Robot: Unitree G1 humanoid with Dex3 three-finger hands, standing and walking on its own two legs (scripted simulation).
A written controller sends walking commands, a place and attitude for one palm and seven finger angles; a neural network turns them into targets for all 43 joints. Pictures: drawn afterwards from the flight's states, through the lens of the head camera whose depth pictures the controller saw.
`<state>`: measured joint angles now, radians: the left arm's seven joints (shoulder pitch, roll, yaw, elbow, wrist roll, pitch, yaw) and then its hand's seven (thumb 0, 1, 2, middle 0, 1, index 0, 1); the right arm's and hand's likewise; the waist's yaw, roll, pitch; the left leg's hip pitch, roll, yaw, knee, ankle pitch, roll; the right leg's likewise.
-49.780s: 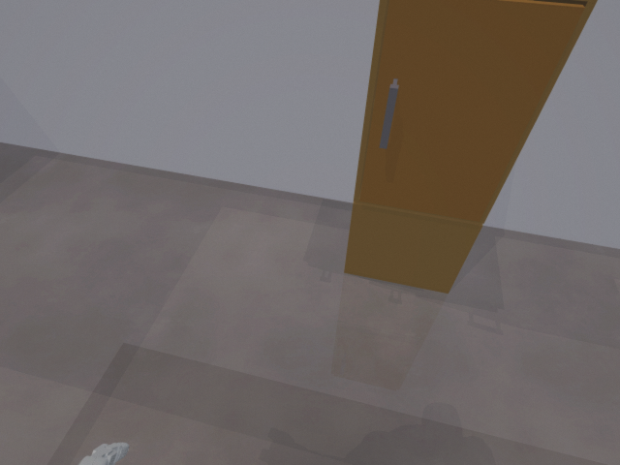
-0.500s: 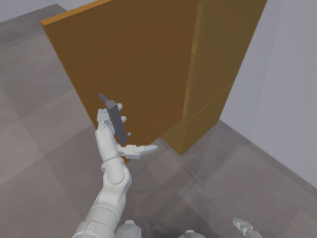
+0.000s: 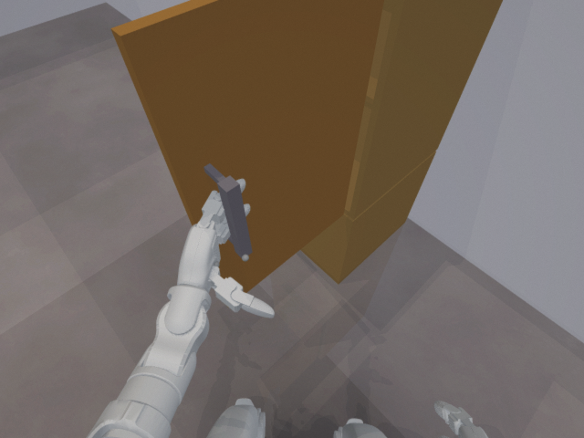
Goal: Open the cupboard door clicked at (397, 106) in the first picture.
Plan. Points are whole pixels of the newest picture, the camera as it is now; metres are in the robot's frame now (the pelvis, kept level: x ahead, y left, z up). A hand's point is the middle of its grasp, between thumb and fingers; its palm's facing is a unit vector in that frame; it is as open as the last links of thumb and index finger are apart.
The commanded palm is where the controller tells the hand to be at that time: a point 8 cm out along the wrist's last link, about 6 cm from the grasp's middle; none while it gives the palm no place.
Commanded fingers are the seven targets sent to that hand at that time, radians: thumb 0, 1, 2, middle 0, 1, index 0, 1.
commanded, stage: slide the hand sideways off the handle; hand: left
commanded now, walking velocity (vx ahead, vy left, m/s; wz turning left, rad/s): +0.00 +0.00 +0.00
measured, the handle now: (229, 214) +0.41 +0.11 +0.06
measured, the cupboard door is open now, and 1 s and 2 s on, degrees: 90 90 90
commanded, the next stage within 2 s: draw the hand back to the body in 1.00 s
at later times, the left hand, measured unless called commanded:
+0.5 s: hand (220, 286) +0.31 +0.11 +0.04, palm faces -0.08 -1.00 -0.01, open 16.2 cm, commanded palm +0.29 +0.17 +0.05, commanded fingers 0.00 -0.50 0.30 -0.15 -0.30 -0.15 -0.30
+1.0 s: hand (181, 320) +0.26 +0.15 +0.04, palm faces -0.04 -1.00 -0.04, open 16.3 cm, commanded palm +0.24 +0.21 +0.05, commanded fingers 0.00 -0.50 0.30 -0.15 -0.30 -0.15 -0.30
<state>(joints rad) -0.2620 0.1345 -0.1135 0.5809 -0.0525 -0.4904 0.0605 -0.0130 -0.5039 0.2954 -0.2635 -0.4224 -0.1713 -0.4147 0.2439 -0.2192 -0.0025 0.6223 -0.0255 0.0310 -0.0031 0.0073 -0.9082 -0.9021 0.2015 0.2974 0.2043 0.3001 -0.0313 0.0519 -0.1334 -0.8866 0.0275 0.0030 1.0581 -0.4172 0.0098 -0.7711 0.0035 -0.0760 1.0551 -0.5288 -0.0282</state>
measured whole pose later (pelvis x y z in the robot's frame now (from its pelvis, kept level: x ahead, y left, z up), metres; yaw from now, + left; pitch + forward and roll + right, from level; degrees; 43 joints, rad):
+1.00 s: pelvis +0.01 -0.01 -0.01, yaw +0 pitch +14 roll -1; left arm 0.23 0.21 0.08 0.12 -0.24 -0.43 -0.22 -0.01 -0.50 0.30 -0.15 -0.30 -0.16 -0.30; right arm 0.22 -0.25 0.01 0.52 0.00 -0.04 -0.04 0.01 -0.91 -0.90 0.20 0.30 0.20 0.30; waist 0.01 0.04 -0.15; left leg -0.91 0.04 -0.02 1.12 -0.46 -0.01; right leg -0.79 0.02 -0.09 1.11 -0.57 -0.05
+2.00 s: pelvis +0.04 +0.01 +0.06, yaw +0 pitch +1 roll -1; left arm 0.47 0.32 0.19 -0.31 -0.05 -0.04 0.14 0.00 0.07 0.54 -0.18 -0.30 -0.18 -0.30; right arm 0.23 -0.23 0.07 0.56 0.01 -0.08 -0.13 0.01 -0.91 -0.90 0.20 0.30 0.21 0.30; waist 0.05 0.06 -0.06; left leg -0.33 0.00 0.04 0.62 -0.31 0.03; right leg -0.21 0.00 -0.04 0.56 -0.37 0.00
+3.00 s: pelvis +0.03 +0.00 +0.08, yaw -2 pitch +0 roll -1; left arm 0.51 0.37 0.37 -0.40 -0.06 -0.15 0.10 0.01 0.89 0.89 -0.21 -0.30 -0.21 -0.30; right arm 0.16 -0.25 0.00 0.59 0.00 -0.03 -0.09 0.01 -0.91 -0.90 0.20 0.30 0.21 0.30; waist 0.03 0.09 0.01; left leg -0.23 0.04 0.06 0.43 -0.20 0.00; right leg -0.11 0.04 -0.02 0.35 -0.24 -0.02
